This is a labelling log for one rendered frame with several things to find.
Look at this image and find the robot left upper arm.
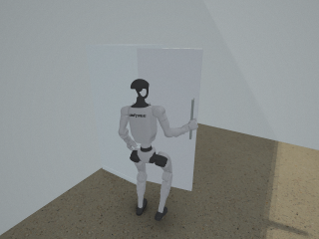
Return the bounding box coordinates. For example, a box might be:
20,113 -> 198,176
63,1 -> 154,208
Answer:
118,106 -> 130,136

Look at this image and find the handle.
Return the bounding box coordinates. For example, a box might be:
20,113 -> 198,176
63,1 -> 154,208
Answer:
189,98 -> 194,139

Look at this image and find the robot left hand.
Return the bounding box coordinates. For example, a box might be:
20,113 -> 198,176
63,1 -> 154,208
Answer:
127,140 -> 138,151

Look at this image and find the right robot shin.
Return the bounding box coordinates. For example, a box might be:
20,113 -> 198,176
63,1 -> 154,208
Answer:
158,173 -> 173,213

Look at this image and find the robot right forearm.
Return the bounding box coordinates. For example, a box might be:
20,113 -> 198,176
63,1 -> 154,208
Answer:
169,123 -> 191,137

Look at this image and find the robot right upper arm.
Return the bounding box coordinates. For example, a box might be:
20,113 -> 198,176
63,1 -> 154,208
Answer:
151,106 -> 173,137

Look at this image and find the fridge door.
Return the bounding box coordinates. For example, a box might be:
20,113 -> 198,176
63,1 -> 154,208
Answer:
137,48 -> 203,191

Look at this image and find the left robot shin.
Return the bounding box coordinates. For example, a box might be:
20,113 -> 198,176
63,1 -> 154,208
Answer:
137,173 -> 147,208

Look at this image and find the robot shin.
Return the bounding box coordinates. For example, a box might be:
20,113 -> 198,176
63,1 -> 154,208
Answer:
158,173 -> 173,213
137,173 -> 147,208

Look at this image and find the robot right hand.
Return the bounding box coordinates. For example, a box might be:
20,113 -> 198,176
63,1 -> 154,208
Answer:
188,118 -> 198,130

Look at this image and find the robot left forearm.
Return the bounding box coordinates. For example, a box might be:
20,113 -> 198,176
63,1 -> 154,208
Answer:
119,134 -> 133,145

